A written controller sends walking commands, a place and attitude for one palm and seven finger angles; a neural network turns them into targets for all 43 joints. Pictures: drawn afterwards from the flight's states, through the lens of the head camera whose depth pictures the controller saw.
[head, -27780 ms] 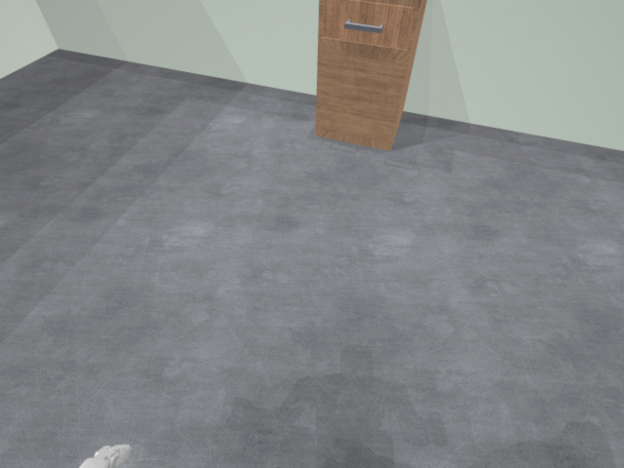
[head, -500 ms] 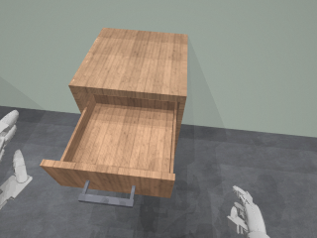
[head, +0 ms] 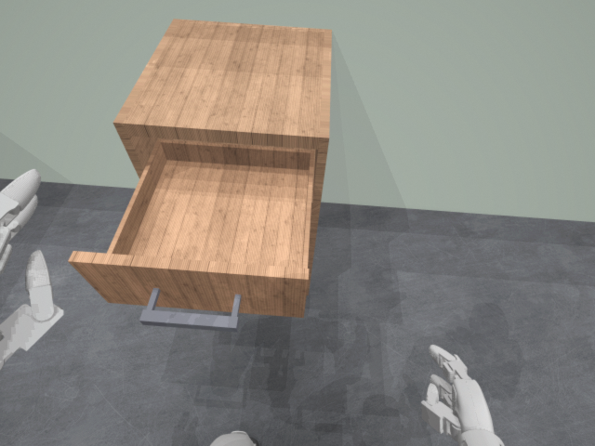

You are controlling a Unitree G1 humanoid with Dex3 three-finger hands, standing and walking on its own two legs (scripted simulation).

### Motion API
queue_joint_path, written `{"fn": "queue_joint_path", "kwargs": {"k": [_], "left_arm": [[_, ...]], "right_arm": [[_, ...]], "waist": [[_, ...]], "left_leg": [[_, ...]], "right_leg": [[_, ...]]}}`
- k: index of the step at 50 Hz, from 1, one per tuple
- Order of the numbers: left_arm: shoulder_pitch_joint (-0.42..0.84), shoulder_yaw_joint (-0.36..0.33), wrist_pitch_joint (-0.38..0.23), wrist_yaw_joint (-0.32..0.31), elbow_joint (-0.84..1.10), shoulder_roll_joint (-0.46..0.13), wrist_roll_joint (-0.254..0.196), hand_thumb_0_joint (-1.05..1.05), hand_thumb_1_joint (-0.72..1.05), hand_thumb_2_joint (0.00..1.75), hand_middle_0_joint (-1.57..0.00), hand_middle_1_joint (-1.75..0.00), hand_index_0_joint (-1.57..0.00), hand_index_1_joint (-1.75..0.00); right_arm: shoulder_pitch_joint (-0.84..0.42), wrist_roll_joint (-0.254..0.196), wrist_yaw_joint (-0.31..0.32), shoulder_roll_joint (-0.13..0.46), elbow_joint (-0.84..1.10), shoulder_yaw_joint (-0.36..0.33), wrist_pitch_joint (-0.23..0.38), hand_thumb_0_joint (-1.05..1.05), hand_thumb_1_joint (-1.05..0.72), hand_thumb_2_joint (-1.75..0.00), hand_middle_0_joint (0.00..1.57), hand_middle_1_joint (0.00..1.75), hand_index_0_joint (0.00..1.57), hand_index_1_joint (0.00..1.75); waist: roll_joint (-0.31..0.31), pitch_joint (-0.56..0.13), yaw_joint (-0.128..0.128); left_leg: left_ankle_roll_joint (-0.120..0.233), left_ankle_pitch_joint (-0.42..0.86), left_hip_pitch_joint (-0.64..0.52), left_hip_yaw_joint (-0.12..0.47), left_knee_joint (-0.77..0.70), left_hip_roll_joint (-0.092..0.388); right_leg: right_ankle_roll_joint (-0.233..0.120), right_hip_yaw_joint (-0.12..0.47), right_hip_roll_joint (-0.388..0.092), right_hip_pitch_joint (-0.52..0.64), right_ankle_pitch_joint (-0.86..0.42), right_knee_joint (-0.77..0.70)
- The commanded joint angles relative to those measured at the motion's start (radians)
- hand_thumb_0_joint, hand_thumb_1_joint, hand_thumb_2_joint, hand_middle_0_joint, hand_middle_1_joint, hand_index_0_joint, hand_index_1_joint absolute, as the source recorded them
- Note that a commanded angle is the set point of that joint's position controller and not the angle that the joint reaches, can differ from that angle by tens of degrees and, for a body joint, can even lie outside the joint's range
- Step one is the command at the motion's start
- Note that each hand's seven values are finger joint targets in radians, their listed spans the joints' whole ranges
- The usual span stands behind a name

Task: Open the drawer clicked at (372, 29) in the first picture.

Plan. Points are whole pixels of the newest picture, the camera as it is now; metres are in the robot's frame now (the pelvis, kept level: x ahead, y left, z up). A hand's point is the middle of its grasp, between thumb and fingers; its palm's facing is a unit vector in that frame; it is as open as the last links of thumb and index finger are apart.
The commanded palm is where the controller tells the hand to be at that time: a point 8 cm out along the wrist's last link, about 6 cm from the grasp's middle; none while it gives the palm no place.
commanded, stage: step back with the hand held close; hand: left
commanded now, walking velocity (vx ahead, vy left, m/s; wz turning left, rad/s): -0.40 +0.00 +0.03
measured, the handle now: (193, 309) +0.34 +0.20 -0.13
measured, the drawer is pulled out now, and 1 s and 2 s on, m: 0.30 0.30 0.30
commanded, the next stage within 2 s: stop stepping back and stand still in 0.18 s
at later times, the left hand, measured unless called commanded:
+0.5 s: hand out of the picture +0.08 +0.19 +0.19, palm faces +0.34 -0.81 -0.48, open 7.4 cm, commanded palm +0.02 +0.24 +0.19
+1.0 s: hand out of the picture +0.05 +0.20 +0.17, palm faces +0.39 -0.80 -0.46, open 7.4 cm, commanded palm -0.01 +0.25 +0.19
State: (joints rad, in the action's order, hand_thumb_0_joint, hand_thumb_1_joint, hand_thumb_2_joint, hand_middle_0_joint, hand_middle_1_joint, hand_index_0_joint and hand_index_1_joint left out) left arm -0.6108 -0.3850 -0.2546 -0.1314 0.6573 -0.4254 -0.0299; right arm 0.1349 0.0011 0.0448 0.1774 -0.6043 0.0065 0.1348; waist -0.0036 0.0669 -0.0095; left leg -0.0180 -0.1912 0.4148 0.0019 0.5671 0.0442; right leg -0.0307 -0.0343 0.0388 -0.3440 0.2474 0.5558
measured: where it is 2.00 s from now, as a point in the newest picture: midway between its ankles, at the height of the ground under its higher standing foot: outside the picture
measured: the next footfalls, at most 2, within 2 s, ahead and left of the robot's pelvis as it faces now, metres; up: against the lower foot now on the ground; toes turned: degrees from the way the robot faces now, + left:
left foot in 0.20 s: -0.02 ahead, +0.13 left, +0.00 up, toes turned +2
right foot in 0.42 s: -0.05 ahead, -0.13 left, +0.00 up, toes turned -3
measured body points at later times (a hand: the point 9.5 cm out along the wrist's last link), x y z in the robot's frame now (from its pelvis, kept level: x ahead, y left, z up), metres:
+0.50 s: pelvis -0.11 -0.04 +0.00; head -0.09 -0.04 +0.45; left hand +0.05 +0.23 +0.21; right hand +0.07 -0.24 -0.09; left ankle -0.08 +0.12 -0.71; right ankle -0.09 -0.13 -0.73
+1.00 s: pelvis -0.13 -0.04 +0.01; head -0.13 -0.04 +0.46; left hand +0.02 +0.24 +0.20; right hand +0.03 -0.27 -0.08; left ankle -0.17 +0.08 -0.73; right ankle -0.09 -0.13 -0.73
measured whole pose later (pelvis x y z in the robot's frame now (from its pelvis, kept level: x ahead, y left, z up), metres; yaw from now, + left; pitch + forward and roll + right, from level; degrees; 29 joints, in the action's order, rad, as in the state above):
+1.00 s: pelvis -0.13 -0.04 +0.01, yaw +1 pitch +0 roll +0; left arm -0.62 -0.36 -0.24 -0.15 0.55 -0.37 -0.02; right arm 0.23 -0.02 0.06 0.22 -0.65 0.00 0.15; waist 0.00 0.01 0.00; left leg 0.02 -0.30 0.18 -0.03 0.49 0.01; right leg -0.04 -0.09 0.01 -0.29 0.19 0.48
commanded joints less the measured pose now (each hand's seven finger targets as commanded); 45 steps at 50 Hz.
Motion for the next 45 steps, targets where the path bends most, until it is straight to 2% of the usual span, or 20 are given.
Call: {"fn": "queue_joint_path", "kwargs": {"k": [1, 4, 6, 8, 10, 11, 13, 16, 20, 21, 22, 23, 24, 28, 32, 34, 36, 38, 43, 45], "left_arm": [[-0.062, -0.162, -0.048, -0.031, 0.123, -0.166, -0.026, 0.0, 0.9, 0.9, -0.2, -0.3, -0.2, -0.3], [-0.062, -0.15, -0.033, -0.034, 0.138, -0.144, -0.018, 0.0, 0.9, 0.9, -0.2, -0.3, -0.2, -0.3], [-0.079, -0.147, -0.029, -0.038, 0.132, -0.142, -0.009, 0.0, 0.9, 0.9, -0.2, -0.3, -0.2, -0.3], [-0.103, -0.114, -0.03, -0.038, 0.162, -0.116, -0.015, 0.0, 0.9, 0.9, -0.2, -0.3, -0.2, -0.3], [-0.03, -0.104, -0.056, -0.042, 0.257, -0.135, 0.004, 0.0, 0.9, 0.9, -0.2, -0.3, -0.2, -0.3], [-0.043, -0.104, -0.055, -0.045, 0.239, -0.138, 0.009, 0.0, 0.9, 0.9, -0.2, -0.3, -0.2, -0.3], [-0.046, -0.116, -0.072, -0.044, 0.283, -0.149, -0.009, 0.0, 0.9, 0.9, -0.2, -0.3, -0.2, -0.3], [-0.072, -0.116, -0.044, -0.048, 0.341, -0.136, -0.014, 0.0, 0.9, 0.9, -0.2, -0.3, -0.2, -0.3], [-0.045, -0.1, -0.014, -0.046, 0.219, -0.117, -0.013, 0.0, 0.9, 0.9, -0.2, -0.3, -0.2, -0.3], [-0.043, -0.106, -0.006, -0.049, 0.155, -0.124, -0.009, 0.0, 0.9, 0.9, -0.2, -0.3, -0.2, -0.3], [0.014, -0.102, 0.003, -0.05, 0.136, -0.137, -0.016, 0.0, 0.9, 0.9, -0.2, -0.3, -0.2, -0.3], [0.07, -0.117, 0.011, -0.053, 0.105, -0.152, -0.022, 0.0, 0.9, 0.9, -0.2, -0.3, -0.2, -0.3], [0.057, -0.092, 0.02, -0.044, 0.065, -0.123, -0.022, 0.0, 0.9, 0.9, -0.2, -0.3, -0.2, -0.3], [-0.036, -0.082, 0.023, -0.038, 0.023, -0.096, -0.01, 0.0, 0.9, 0.9, -0.2, -0.3, -0.2, -0.3], [-0.057, -0.068, -0.007, -0.048, 0.165, -0.105, 0.01, 0.0, 0.9, 0.9, -0.2, -0.3, -0.2, -0.3], [-0.039, -0.071, -0.036, -0.044, 0.253, -0.127, 0.014, 0.0, 0.9, 0.9, -0.2, -0.3, -0.2, -0.3], [-0.1, -0.115, -0.03, -0.04, 0.235, -0.165, 0.008, 0.0, 0.9, 0.9, -0.2, -0.3, -0.2, -0.3], [-0.099, -0.121, -0.029, -0.045, 0.229, -0.156, 0.008, 0.0, 0.9, 0.9, -0.2, -0.3, -0.2, -0.3], [-0.027, -0.109, -0.031, -0.044, 0.054, -0.128, -0.005, 0.0, 0.9, 0.9, -0.2, -0.3, -0.2, -0.3], [0.003, -0.092, -0.025, -0.042, 0.016, -0.11, -0.003, 0.0, 0.9, 0.9, -0.2, -0.3, -0.2, -0.3]], "right_arm": [[-0.035, -0.02, 0.013, 0.137, 0.141, -0.101, 0.025, 0.0, -0.9, -0.9, 0.2, 0.3, 0.2, 0.3], [-0.083, -0.012, 0.021, 0.09, 0.159, -0.074, 0.004, 0.0, -0.9, -0.9, 0.2, 0.3, 0.2, 0.3], [-0.112, -0.005, 0.035, 0.087, 0.167, -0.047, -0.01, 0.0, -0.9, -0.9, 0.2, 0.3, 0.2, 0.3], [-0.069, -0.004, 0.047, 0.107, 0.149, -0.047, -0.017, 0.0, -0.9, -0.9, 0.2, 0.3, 0.2, 0.3], [-0.068, 0.007, 0.043, 0.144, 0.161, -0.074, 0.011, 0.0, -0.9, -0.9, 0.2, 0.3, 0.2, 0.3], [-0.045, 0.01, 0.039, 0.127, 0.145, -0.083, 0.031, 0.0, -0.9, -0.9, 0.2, 0.3, 0.2, 0.3], [-0.035, 0.011, 0.031, 0.124, 0.144, -0.09, 0.078, 0.0, -0.9, -0.9, 0.2, 0.3, 0.2, 0.3], [-0.008, -0.001, 0.017, 0.134, 0.135, -0.087, 0.083, 0.0, -0.9, -0.9, 0.2, 0.3, 0.2, 0.3], [-0.023, -0.024, 0.011, 0.141, 0.143, -0.054, 0.074, 0.0, -0.9, -0.9, 0.2, 0.3, 0.2, 0.3], [-0.02, -0.025, 0.014, 0.132, 0.137, -0.051, 0.066, 0.0, -0.9, -0.9, 0.2, 0.3, 0.2, 0.3], [-0.037, -0.024, 0.018, 0.127, 0.146, -0.045, 0.057, 0.0, -0.9, -0.9, 0.2, 0.3, 0.2, 0.3], [-0.024, -0.021, 0.025, 0.128, 0.123, -0.048, 0.054, 0.0, -0.9, -0.9, 0.2, 0.3, 0.2, 0.3], [-0.012, -0.026, 0.03, 0.134, 0.11, -0.064, 0.044, 0.0, -0.9, -0.9, 0.2, 0.3, 0.2, 0.3], [-0.052, -0.015, 0.034, 0.11, 0.127, -0.033, 0.021, 0.0, -0.9, -0.9, 0.2, 0.3, 0.2, 0.3], [-0.011, 0.001, 0.034, 0.132, 0.141, -0.027, 0.068, 0.0, -0.9, -0.9, 0.2, 0.3, 0.2, 0.3], [-0.013, 0.006, 0.028, 0.165, 0.166, -0.052, 0.09, 0.0, -0.9, -0.9, 0.2, 0.3, 0.2, 0.3], [-0.02, -0.013, 0.021, 0.146, 0.153, -0.058, 0.093, 0.0, -0.9, -0.9, 0.2, 0.3, 0.2, 0.3], [-0.019, -0.012, 0.028, 0.141, 0.153, -0.05, 0.087, 0.0, -0.9, -0.9, 0.2, 0.3, 0.2, 0.3], [0.03, -0.021, 0.033, 0.15, 0.119, -0.066, 0.082, 0.0, -0.9, -0.9, 0.2, 0.3, 0.2, 0.3], [0.035, -0.021, 0.029, 0.146, 0.106, -0.062, 0.076, 0.0, -0.9, -0.9, 0.2, 0.3, 0.2, 0.3]], "waist": [[-0.166, -0.262, -0.002], [-0.187, -0.199, 0.004], [-0.169, -0.168, 0.006], [-0.037, -0.194, -0.019], [0.27, -0.207, -0.006], [0.27, -0.219, -0.015], [0.256, -0.257, -0.003], [0.23, -0.279, 0.006], [0.098, -0.122, 0.009], [-0.012, -0.077, -0.004], [-0.149, -0.04, -0.019], [-0.222, -0.054, -0.018], [-0.257, -0.053, -0.013], [-0.158, -0.099, -0.015], [0.02, -0.097, -0.011], [0.223, -0.119, 0.007], [0.208, -0.207, 0.012], [0.173, -0.142, 0.004], [-0.152, -0.034, -0.017], [-0.165, -0.032, -0.016]], "left_leg": [[0.006, -0.188, -0.093, -0.004, 0.304, -0.063], [0.014, -0.303, -0.004, 0.059, 0.409, -0.041], [0.019, -0.247, -0.023, 0.024, 0.133, -0.032], [0.028, -0.053, -0.11, -0.007, -0.243, -0.025], [0.123, 0.335, -0.106, 0.261, -0.264, 0.253], [0.157, 0.493, -0.181, 0.257, -0.238, 0.323], [0.186, 0.519, -0.146, 0.201, -0.213, 0.31], [0.14, 0.567, -0.289, 0.083, -0.134, 0.239], [0.074, -0.125, -0.043, 0.043, -0.111, 0.137], [0.044, -0.264, -0.028, -0.013, -0.023, 0.066], [0.021, -0.295, -0.019, -0.032, 0.139, -0.013], [0.014, -0.279, -0.069, -0.016, 0.281, -0.036], [0.018, -0.232, -0.086, 0.002, 0.413, -0.036], [0.039, -0.204, -0.143, -0.032, 0.207, -0.036], [0.084, -0.193, -0.188, -0.023, -0.307, -0.004], [0.135, -0.091, -0.161, 0.159, -0.344, 0.137], [0.121, 0.029, -0.189, 0.106, -0.26, 0.147], [0.102, -0.087, -0.074, 0.084, -0.257, 0.107], [0.066, -0.256, -0.094, -0.03, -0.012, -0.037], [0.07, -0.233, -0.151, -0.037, -0.012, -0.039]], "right_leg": [[-0.126, 0.345, -0.385, -0.006, -0.332, -0.274], [-0.147, 0.252, -0.372, -0.002, -0.268, -0.274], [-0.089, 0.15, -0.274, 0.041, -0.341, -0.207], [-0.015, 0.099, -0.197, 0.106, -0.291, -0.09], [0.047, 0.039, -0.087, 0.03, 0.011, 0.172], [0.045, 0.05, -0.07, -0.079, 0.206, 0.31], [0.043, 0.074, -0.07, -0.084, 0.263, 0.445], [0.052, 0.032, -0.075, -0.055, 0.193, 0.274], [0.059, -0.006, -0.088, 0.204, 0.009, -0.151], [0.028, 0.089, -0.154, 0.155, 0.033, -0.253], [-0.037, 0.301, -0.281, 0.024, 0.158, -0.363], [-0.082, 0.373, -0.376, -0.086, 0.385, -0.445], [-0.087, 0.371, -0.373, -0.126, 0.446, -0.463], [-0.061, 0.154, -0.295, -0.096, 0.311, -0.372], [-0.014, 0.122, -0.213, 0.078, 0.218, -0.239], [0.025, 0.037, -0.099, 0.13, 0.069, -0.014], [0.035, 0.002, -0.092, 0.157, 0.04, 0.013], [0.022, 0.015, -0.106, 0.226, 0.012, -0.035], [-0.045, 0.305, -0.261, 0.065, 0.306, -0.363], [-0.052, 0.285, -0.28, 0.021, 0.323, -0.395]]}}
